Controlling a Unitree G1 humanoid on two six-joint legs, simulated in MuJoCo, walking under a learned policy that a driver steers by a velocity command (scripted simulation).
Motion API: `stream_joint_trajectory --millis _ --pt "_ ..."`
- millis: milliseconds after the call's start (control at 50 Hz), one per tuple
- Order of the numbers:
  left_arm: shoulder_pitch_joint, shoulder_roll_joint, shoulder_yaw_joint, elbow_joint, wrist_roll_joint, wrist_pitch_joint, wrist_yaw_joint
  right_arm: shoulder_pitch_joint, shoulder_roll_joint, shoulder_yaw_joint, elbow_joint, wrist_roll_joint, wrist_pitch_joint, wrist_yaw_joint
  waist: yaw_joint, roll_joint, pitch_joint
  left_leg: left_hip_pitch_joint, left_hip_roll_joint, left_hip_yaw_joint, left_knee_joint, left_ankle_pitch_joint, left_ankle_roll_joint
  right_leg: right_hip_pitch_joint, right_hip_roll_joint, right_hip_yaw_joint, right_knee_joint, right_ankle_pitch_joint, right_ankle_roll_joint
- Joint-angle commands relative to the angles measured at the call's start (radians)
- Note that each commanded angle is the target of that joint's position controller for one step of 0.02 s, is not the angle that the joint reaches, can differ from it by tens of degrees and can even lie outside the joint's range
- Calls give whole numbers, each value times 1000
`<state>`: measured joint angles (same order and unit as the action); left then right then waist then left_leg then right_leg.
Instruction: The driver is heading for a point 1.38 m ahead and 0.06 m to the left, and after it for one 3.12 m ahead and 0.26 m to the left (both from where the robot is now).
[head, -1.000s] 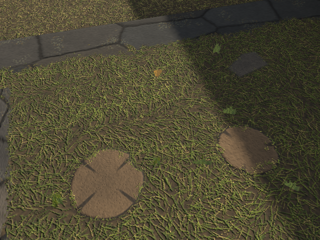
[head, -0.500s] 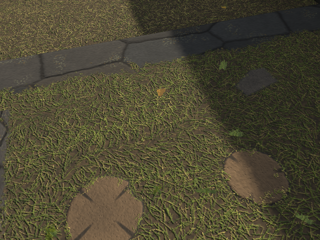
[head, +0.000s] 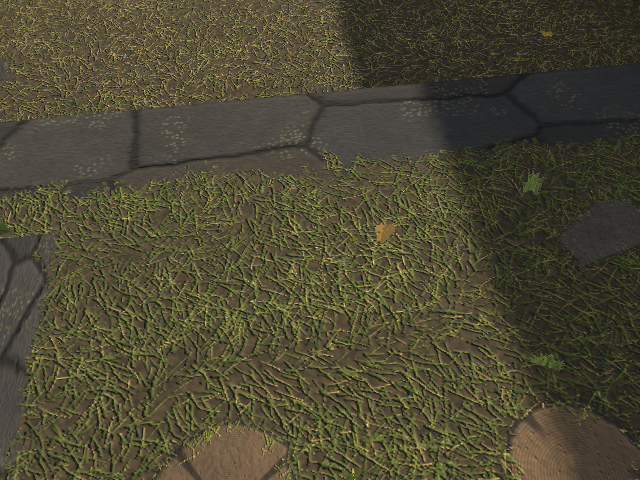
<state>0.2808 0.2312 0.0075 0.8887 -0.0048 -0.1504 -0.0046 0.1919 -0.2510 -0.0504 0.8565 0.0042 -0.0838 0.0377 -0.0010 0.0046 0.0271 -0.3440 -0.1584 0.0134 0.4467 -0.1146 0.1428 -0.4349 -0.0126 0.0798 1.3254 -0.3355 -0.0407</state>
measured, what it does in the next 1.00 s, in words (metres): walks ahead: right foot, then left foot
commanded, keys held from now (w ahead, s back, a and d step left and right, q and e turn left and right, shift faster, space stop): w+q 0.38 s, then w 0.14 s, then w+e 0.48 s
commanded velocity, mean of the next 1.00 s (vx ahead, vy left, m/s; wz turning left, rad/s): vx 0.50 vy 0.00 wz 0.17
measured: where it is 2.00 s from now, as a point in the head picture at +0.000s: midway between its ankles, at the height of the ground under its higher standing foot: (350, 304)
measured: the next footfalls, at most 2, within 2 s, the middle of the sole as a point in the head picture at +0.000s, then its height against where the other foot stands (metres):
right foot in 0.32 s outside the picture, level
left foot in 0.80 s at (262, 469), level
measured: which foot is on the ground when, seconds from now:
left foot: down 0.00-0.34, up 0.36-0.78, down 0.80-1.00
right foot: up 0.00-0.30, down 0.32-0.80, up 0.82-1.00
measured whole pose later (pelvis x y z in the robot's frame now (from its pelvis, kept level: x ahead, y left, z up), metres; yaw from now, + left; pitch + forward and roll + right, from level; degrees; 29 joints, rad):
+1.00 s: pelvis +0.49 +0.06 +0.01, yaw +8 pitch +2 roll +1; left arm 0.29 0.30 0.07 0.78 -0.03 -0.05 0.00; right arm 0.26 -0.25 -0.06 0.77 -0.01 -0.10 0.02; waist -0.01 -0.05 -0.01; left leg -0.20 -0.01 0.10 0.36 -0.19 0.03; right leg -0.60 -0.08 0.05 1.15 -0.28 -0.01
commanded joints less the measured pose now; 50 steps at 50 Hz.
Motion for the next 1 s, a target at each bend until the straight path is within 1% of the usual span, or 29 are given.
stream_joint_trajectory --millis 20,60,100,140,200,260,300,320,340,360,380,400,420,460,500,560,600,680,720,760,780,800,820,840,860,900,920,960,1000 --pt "76 125 42 -85 12 10 16 -65 -83 -12 -97 4 -17 -2 72 -51 -14 27 282 -399 -285 -10 184 -161 -103 30 -85 53 32" --pt "12 111 40 -131 32 23 30 -30 -113 -19 -97 2 -19 -15 63 -11 -2 -92 234 -302 -282 103 174 -111 -98 -17 -232 135 70" --pt "-95 90 34 -175 39 28 41 31 -141 -28 -89 6 -15 -32 21 23 -2 -122 198 -264 -260 122 147 -88 -73 -42 -415 271 90" --pt "-186 66 23 -206 29 30 42 96 -149 -33 -80 20 -6 -40 -28 49 -21 -80 179 -265 -224 71 111 -59 -36 -41 -602 376 92" --pt "-267 89 28 -240 2 26 34 149 -152 -36 -76 27 6 -41 -69 81 -50 36 212 -347 -170 -21 93 -46 0 -19 -743 385 103" --pt "-285 138 45 -263 -6 6 15 160 -146 -34 -84 25 17 -48 -58 98 -60 147 256 -462 -78 -81 82 -11 14 13 -842 284 77" --pt "-176 163 63 -238 -4 -7 12 136 -123 -27 -101 17 23 -52 9 122 -89 146 229 -479 25 -56 49 148 10 -3 -915 240 28" --pt "-46 204 78 -219 10 -12 18 115 -74 -9 -119 10 18 -49 72 87 -181 56 185 -418 209 -66 12 367 -97 77 -899 225 -31" --pt "92 284 100 -205 29 -4 27 182 -15 9 -143 23 5 -44 84 -130 -315 -233 53 -246 512 -248 -63 721 -307 379 -922 114 -163" --pt "149 277 108 -179 16 11 19 224 -60 8 -168 37 -4 -41 74 -346 -343 -450 73 -190 722 -484 -81 795 -447 719 -1005 -99 -240" --pt "98 185 86 -203 9 15 20 187 -149 -13 -154 42 2 -41 83 -205 -219 -517 137 -213 833 -404 -92 693 -418 643 -1024 -189 -208" --pt "65 152 76 -206 6 22 18 119 -155 -17 -161 29 11 -41 84 -106 -118 -512 165 -182 860 -315 -99 573 -363 491 -1032 -106 -170" --pt "24 139 69 -203 9 26 13 92 -132 -16 -169 16 12 -41 61 -58 -62 -480 186 -171 824 -246 -103 466 -307 385 -1062 1 -153" --pt "-13 112 59 -185 14 24 0 96 -92 -16 -170 17 19 -35 17 -86 -12 -398 221 -153 753 -188 -104 329 -232 239 -1119 142 -141" --pt "-1 118 63 -163 7 17 -11 100 -64 -10 -172 15 24 -32 5 -103 -16 -371 223 -122 697 -146 -114 296 -205 150 -1150 258 -162" --pt "29 150 72 -134 -4 19 -12 11 -48 2 -209 -5 14 -30 11 -75 -13 -384 253 -79 511 -43 -128 311 -203 100 -1169 407 -187" --pt "50 163 73 -123 -13 32 -7 -67 -29 12 -229 -5 0 -25 36 -78 -8 -328 244 -52 349 41 -133 297 -176 60 -1166 420 -173" --pt "127 201 79 -94 -24 50 -2 -187 -46 10 -261 14 -17 -11 73 -103 7 -208 192 -30 158 101 -147 292 -188 76 -1135 349 -161" --pt "136 207 80 -86 -28 59 3 -203 -75 0 -274 19 -28 -4 59 -118 6 -164 184 -47 93 67 -131 325 -216 124 -1103 310 -144" --pt "121 220 83 -84 -28 70 9 -140 -107 -16 -258 17 -37 -6 4 -122 -21 -32 167 -36 19 37 -106 330 -215 139 -1029 337 -117" --pt "123 205 77 -86 -23 72 11 -40 -142 -35 -228 12 -38 -14 -43 -108 -81 132 162 -28 -5 28 -83 298 -170 110 -919 424 -93" --pt "102 154 58 -107 -10 68 9 119 -199 -56 -204 -6 -39 -27 -120 -54 -204 386 290 -140 18 37 -29 164 -109 59 -673 342 -54" --pt "177 42 26 -139 0 53 11 233 -293 -78 -192 -27 -26 -35 -114 202 -340 734 545 -474 8 43 79 -191 21 -46 -309 -71 10" --pt "227 82 34 -134 -33 41 11 272 -249 -69 -172 -22 -19 -29 -111 292 -402 729 613 -724 -100 -140 161 -335 23 41 -106 -254 18" --pt "156 164 59 -137 -50 46 13 217 -177 -49 -173 -7 -20 -27 -106 181 -249 608 571 -597 -125 -181 124 -394 -27 61 -36 -178 17" --pt "68 153 65 -148 -31 65 16 84 -96 -24 -176 -3 -22 -19 -51 100 -101 372 473 -360 -187 -92 68 -347 -87 29 -88 -29 23" --pt "64 140 69 -150 -24 79 14 44 -73 -19 -171 -9 -25 -17 -22 119 -60 289 439 -281 -224 -40 54 -307 -110 31 -125 16 26" --pt "71 98 65 -156 -25 100 7 19 -82 -28 -155 -14 -36 -17 9 117 -32 203 424 -181 -277 62 54 -253 -121 22 -141 73 33" --pt "45 87 65 -177 -20 110 6 27 -104 -39 -133 -16 -45 -23 18 79 -16 195 431 -109 -296 160 63 -279 -123 31 -176 130 41"
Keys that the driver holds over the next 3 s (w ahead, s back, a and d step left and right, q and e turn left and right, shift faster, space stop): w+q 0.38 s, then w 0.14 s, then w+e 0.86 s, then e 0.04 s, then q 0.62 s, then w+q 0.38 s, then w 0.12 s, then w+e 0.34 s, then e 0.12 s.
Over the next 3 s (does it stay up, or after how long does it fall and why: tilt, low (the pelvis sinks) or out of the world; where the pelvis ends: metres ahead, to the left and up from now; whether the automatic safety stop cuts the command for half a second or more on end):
stays up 1.21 0.15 0.01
